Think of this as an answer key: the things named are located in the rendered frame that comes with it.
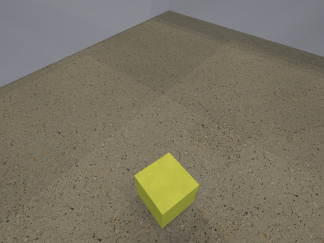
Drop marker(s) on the carton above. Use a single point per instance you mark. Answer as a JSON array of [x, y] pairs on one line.
[[166, 188]]

